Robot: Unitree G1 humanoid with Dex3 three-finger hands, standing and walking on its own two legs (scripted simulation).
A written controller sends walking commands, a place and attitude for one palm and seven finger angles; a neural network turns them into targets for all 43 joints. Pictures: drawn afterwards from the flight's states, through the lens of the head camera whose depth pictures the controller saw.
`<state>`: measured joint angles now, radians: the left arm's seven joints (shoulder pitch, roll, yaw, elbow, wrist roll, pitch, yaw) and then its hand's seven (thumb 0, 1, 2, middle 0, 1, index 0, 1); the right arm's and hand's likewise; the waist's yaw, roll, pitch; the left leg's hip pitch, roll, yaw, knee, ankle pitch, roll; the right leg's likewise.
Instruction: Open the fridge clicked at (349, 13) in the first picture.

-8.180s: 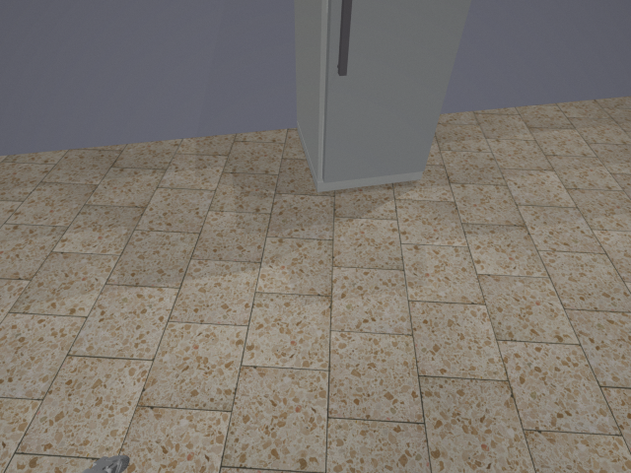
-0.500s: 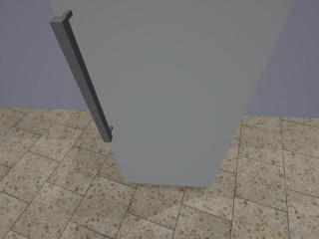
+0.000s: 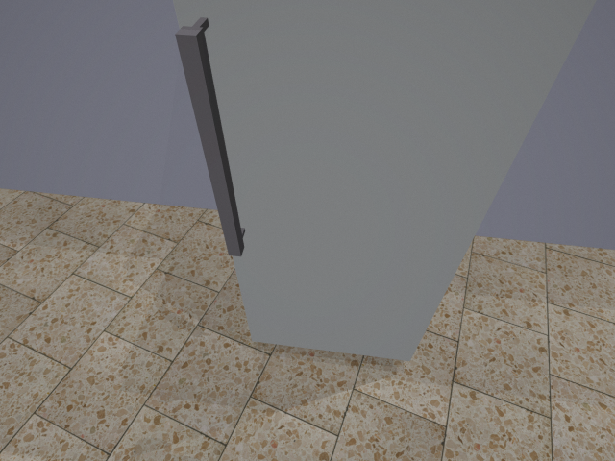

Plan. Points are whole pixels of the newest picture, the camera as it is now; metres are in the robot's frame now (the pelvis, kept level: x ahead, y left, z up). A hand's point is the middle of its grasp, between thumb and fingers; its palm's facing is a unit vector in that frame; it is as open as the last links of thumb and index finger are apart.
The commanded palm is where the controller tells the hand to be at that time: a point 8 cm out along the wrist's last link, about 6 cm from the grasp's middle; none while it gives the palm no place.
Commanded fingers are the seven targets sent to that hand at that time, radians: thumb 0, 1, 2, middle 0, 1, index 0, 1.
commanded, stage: come to a stop and stand still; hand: left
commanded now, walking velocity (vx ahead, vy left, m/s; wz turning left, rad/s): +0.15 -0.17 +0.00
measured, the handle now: (223, 161) +0.55 +0.20 +0.08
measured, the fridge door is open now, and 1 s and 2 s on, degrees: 0 0 0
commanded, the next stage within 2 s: look again from close up in 1.60 s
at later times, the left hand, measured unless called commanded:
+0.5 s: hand out of the picture +0.08 +0.17 -0.18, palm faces -0.03 -0.97 -0.25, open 7.3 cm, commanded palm none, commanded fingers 0.00 0.90 0.90 -0.20 -0.30 -0.20 -0.30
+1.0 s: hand out of the picture +0.03 +0.15 -0.17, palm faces +0.05 -0.97 -0.25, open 7.4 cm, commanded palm none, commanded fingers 0.00 0.90 0.90 -0.20 -0.30 -0.20 -0.30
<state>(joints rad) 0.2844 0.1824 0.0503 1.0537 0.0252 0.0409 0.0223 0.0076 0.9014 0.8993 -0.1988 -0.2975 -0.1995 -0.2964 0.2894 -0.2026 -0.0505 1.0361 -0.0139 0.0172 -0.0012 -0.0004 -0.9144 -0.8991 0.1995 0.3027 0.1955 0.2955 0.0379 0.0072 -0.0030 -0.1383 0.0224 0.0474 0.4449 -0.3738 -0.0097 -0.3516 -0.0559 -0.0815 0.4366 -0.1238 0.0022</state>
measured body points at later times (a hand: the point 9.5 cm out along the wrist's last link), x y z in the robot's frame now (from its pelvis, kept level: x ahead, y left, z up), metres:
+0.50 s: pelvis +0.03 -0.01 -0.01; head +0.07 -0.03 +0.44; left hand +0.08 +0.22 -0.16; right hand -0.01 -0.21 -0.18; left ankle -0.04 +0.12 -0.74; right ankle +0.02 -0.12 -0.74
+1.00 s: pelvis +0.02 -0.03 +0.00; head +0.03 -0.06 +0.44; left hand +0.03 +0.20 -0.15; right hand +0.03 -0.25 -0.18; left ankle -0.04 +0.12 -0.74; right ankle +0.02 -0.12 -0.74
